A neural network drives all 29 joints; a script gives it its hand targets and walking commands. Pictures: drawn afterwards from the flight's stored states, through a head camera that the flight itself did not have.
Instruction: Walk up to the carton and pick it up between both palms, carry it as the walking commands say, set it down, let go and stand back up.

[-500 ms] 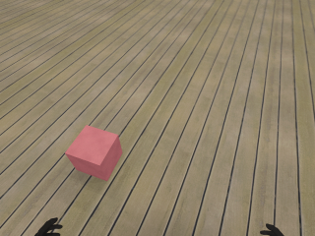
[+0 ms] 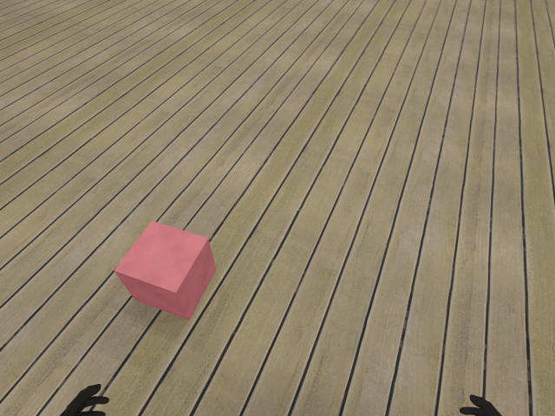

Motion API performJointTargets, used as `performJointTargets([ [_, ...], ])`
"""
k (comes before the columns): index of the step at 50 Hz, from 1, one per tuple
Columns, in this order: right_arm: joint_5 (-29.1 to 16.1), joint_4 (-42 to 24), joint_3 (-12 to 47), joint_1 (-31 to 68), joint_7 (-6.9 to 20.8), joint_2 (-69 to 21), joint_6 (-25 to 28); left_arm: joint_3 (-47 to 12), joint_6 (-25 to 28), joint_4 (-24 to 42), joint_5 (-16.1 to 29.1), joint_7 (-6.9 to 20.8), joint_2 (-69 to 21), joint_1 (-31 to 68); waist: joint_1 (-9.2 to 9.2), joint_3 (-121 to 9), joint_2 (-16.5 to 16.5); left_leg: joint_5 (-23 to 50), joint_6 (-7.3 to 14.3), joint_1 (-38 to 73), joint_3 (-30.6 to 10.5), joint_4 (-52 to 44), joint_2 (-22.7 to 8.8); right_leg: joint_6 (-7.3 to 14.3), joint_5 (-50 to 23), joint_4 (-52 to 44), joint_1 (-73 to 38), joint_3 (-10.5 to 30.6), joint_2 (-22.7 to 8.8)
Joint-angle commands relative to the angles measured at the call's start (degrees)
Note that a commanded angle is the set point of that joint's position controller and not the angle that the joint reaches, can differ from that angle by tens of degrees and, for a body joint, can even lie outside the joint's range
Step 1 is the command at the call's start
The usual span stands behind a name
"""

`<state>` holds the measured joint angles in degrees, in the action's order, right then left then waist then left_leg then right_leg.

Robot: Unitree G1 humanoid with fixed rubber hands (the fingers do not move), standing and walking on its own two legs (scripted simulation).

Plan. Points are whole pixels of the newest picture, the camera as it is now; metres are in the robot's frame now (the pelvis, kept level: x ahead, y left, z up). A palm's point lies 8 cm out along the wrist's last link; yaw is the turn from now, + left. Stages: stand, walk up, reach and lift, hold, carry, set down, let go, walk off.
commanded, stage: stand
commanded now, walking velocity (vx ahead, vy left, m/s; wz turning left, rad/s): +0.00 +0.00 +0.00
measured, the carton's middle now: (170, 270) +0.69 +0.42 -0.67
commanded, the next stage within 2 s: walk up in 0.10 s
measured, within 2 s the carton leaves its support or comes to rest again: neither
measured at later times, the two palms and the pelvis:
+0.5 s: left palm out of the picture +0.03 +0.33 -0.11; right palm (446, 389) +0.18 -0.25 -0.11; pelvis +0.03 +0.02 +0.00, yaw +7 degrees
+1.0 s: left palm (33, 348) +0.23 +0.43 -0.13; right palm (337, 316) +0.29 -0.09 -0.11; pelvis +0.20 +0.16 +0.00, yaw +21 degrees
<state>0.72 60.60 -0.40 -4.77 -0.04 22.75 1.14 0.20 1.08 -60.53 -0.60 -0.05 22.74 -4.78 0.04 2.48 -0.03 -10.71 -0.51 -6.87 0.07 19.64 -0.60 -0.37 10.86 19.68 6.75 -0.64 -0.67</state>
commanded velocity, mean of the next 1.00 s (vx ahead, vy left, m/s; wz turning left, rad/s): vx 0.29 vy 0.04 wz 0.32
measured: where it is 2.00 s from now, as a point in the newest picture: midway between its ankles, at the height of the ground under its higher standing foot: (206, 410)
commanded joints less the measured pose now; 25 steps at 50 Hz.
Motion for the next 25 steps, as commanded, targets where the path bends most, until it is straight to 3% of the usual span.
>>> performJointTargets([
  [1, 0.0, -2.4, -1.7, 2.0, -0.3, 9.9, 0.5, 1.8, 0.5, 2.4, 0.0, -0.3, 10.0, 2.0, 0.00, -3.5, 0.0, 7.4, 1.8, 0.3, -5.1, -2.9, -6.6, 1.9, -7.0, -3.1, -0.4, 5.3, -6.8],
  [14, 0.0, -2.3, -1.8, 1.9, -0.3, 10.0, 0.4, 1.8, 0.4, 2.4, 0.0, -0.3, 10.0, 1.8, 0.00, -3.5, 0.0, 8.1, 1.8, 0.7, -5.0, -3.1, -6.7, 1.9, -7.7, -3.3, -0.8, 5.2, -6.9],
  [15, 1.9, -3.3, -7.5, -10.6, -2.6, 13.5, -2.9, 4.5, -2.9, 5.7, -1.9, 2.3, 7.4, 4.8, 4.76, -4.8, 2.9, -30.1, 6.6, 8.9, -21.3, -3.9, -18.6, 0.7, 25.4, 16.2, 20.1, 1.5, -2.9],
  [16, 1.0, -5.9, -4.5, -1.0, 0.8, 8.1, -5.1, 3.1, -3.1, 7.2, -1.0, -0.9, 7.0, 2.7, 1.37, 0.4, -14.4, -31.1, 7.2, -14.5, -15.1, -1.4, -7.5, 0.6, 26.7, 12.5, 7.9, 3.3, -7.2],
  [17, 0.7, -14.7, -5.0, 12.4, 4.2, 7.6, -5.5, 4.8, -3.0, 4.2, -0.5, -2.0, 9.0, -10.0, -7.40, 1.3, -8.9, -25.7, 1.3, -35.6, -7.0, 4.9, -1.8, 3.2, 23.0, -1.3, -12.1, 7.8, -13.5],
  [18, 1.2, -18.9, -3.2, 18.4, 5.1, 0.7, -5.4, 6.4, -2.3, 1.6, -1.0, -3.3, 12.3, -19.1, -11.94, 1.3, 13.7, -16.8, 0.4, -45.4, -2.6, 27.0, 1.5, 4.8, 31.1, -11.5, -16.6, 24.5, -28.3],
  [19, 2.1, -18.6, -3.4, 12.8, 4.9, 0.0, -4.5, 5.4, -1.6, 3.6, -1.3, -3.7, 11.1, -15.6, -8.33, -0.1, 8.2, -13.1, -0.8, -43.0, -4.9, 35.6, -4.3, 5.6, 28.6, -11.8, -13.4, 23.0, -30.4],
  [20, 2.3, -16.4, -3.8, 7.0, 4.8, 0.4, -3.7, 4.9, -1.1, 5.3, -1.6, -3.1, 9.4, -11.3, -4.94, -1.0, 8.9, -11.5, -1.6, -38.6, -4.6, 40.0, -4.7, 5.6, 29.7, -12.6, -8.9, 20.3, -28.6],
  [21, 2.3, -16.1, -4.4, 3.6, 5.3, 1.9, -3.5, 4.7, -0.7, 5.9, -1.4, -2.6, 8.5, -9.7, -2.97, -1.3, 8.1, -9.2, -2.1, -35.8, -5.0, 42.1, -5.4, 5.4, 26.4, -12.7, -6.9, 16.1, -27.1],
  [23, 2.1, -16.0, -4.9, 1.7, 6.3, 2.8, -4.0, 5.0, 0.2, 7.0, -1.4, -2.2, 7.6, -9.2, -1.42, 0.3, 6.7, -5.5, -3.0, -33.9, -3.5, 45.1, -6.1, 5.2, 19.1, -12.1, -4.9, 8.9, -24.6],
  [25, 1.5, -17.3, -4.3, 3.3, 6.9, 1.0, -4.1, 4.9, 0.9, 7.3, -1.3, -1.7, 6.1, -10.6, -2.25, 3.2, 8.0, -3.3, -3.4, -33.4, -1.7, 40.0, -6.7, 4.1, 10.4, -10.8, -4.1, 1.4, -22.5],
])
